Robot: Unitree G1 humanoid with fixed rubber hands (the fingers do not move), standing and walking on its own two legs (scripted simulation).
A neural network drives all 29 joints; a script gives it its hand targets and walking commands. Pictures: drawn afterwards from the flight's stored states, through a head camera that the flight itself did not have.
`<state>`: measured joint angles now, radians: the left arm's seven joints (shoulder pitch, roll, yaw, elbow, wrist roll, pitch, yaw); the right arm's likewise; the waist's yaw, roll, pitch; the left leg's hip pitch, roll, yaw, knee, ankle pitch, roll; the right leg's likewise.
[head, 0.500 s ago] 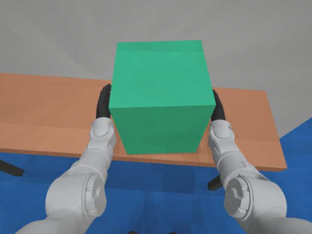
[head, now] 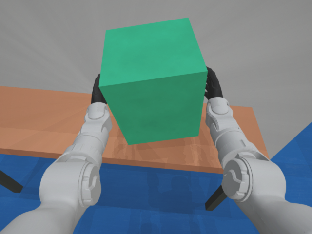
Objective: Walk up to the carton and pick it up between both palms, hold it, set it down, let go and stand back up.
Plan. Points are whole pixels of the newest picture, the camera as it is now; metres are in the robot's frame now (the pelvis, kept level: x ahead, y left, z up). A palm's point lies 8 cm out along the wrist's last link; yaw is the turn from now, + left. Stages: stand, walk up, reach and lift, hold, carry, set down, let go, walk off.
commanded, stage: reach and lift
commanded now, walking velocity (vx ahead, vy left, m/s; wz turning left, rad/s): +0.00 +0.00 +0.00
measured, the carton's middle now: (155, 87) +0.48 +0.00 +0.12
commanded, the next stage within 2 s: none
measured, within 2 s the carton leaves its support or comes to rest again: neither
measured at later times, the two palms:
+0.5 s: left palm (92, 96) +0.44 +0.16 +0.13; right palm (211, 93) +0.43 -0.14 +0.14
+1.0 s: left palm (86, 93) +0.41 +0.16 +0.16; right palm (216, 95) +0.40 -0.14 +0.16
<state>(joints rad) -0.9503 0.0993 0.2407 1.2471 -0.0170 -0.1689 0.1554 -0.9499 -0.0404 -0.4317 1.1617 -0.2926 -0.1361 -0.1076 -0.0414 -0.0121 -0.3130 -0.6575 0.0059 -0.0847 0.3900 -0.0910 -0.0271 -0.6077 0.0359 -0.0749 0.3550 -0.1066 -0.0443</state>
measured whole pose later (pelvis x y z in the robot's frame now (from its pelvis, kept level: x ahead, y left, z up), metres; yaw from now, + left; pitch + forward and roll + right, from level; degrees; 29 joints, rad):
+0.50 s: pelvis +0.02 +0.00 +0.02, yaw +3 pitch +8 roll -1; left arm -0.79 -0.03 0.45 0.82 0.26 0.15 0.06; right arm -0.80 0.11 -0.55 0.82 -0.44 0.06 -0.03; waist -0.08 -0.01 -0.14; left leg -0.31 -0.01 -0.11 0.22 -0.06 -0.01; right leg -0.22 0.02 -0.12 0.15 -0.07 -0.03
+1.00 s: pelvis +0.01 +0.01 +0.02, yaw +2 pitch +0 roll -1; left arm -0.74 -0.02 0.33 0.58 0.24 0.36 0.07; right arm -0.74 0.03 -0.29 0.78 -0.11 0.13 -0.10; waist -0.08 -0.06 -0.05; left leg -0.18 0.00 -0.10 0.29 -0.10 -0.01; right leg -0.08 0.02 -0.10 0.17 -0.09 -0.03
